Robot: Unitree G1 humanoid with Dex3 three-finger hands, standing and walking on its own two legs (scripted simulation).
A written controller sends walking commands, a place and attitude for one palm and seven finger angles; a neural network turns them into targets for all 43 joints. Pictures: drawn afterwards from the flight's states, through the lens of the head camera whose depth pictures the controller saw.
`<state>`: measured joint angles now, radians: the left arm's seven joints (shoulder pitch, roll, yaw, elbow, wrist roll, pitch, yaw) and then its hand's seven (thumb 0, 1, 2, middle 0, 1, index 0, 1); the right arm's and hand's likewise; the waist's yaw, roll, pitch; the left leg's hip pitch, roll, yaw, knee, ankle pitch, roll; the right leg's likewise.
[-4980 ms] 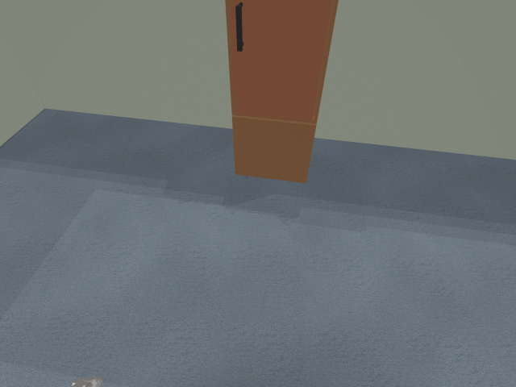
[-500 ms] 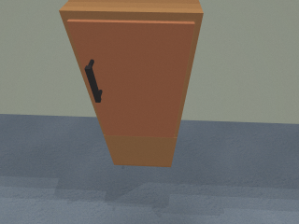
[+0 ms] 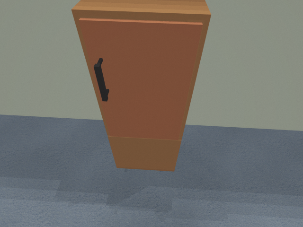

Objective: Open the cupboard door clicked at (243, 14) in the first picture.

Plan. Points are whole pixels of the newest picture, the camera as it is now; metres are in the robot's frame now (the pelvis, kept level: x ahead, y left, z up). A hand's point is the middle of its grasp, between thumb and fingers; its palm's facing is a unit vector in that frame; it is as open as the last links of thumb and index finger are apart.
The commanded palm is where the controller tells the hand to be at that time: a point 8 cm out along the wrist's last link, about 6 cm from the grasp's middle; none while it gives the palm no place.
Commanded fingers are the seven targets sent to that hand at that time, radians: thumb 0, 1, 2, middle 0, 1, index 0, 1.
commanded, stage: come to a stop and stand still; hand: left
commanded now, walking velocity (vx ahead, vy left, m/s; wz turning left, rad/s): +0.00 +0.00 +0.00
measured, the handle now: (102, 80) +0.58 +0.21 +0.06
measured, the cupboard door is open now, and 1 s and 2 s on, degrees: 0 0 0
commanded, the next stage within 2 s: look again from close up in 0.86 s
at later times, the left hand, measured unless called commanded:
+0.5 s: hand out of the picture -0.02 +0.14 -0.16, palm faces +0.04 -0.98 -0.19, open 7.4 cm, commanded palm none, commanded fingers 0.00 0.90 0.90 -0.20 -0.30 -0.20 -0.30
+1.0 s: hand out of the picture -0.03 +0.13 -0.16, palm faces +0.07 -0.98 -0.16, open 7.3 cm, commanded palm none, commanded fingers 0.00 0.90 0.90 -0.20 -0.30 -0.20 -0.30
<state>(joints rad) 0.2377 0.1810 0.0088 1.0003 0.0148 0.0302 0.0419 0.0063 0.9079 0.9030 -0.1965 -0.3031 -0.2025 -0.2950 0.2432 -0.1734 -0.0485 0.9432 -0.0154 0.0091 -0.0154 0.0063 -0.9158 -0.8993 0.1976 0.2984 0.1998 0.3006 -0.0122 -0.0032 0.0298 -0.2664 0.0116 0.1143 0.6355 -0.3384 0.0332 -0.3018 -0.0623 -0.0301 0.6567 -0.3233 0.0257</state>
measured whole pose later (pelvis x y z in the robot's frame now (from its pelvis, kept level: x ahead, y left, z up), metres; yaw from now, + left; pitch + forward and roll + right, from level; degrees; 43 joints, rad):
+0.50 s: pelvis -0.02 -0.02 +0.01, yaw +1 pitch -2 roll +1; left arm 0.33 0.13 -0.01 1.07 0.01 0.00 0.03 0.01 0.91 0.90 -0.20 -0.30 -0.20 -0.29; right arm 0.34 -0.16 -0.01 1.07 -0.01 0.00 -0.01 0.01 -0.91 -0.90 0.20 0.30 0.20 0.30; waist 0.00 0.02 0.00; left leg -0.22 0.03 0.09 0.47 -0.22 0.00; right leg -0.25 -0.03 -0.06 0.50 -0.21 -0.01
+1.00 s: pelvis -0.02 -0.03 +0.02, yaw +1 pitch -2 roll +0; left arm 0.33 0.11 0.00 1.10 0.01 -0.01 0.04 0.01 0.92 0.90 -0.20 -0.30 -0.20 -0.29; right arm 0.35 -0.10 -0.01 1.12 -0.01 -0.01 -0.02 0.00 -0.91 -0.90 0.20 0.30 0.20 0.30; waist 0.00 0.00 0.01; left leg -0.22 0.04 0.08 0.46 -0.21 -0.01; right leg -0.24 -0.02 -0.07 0.47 -0.20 -0.01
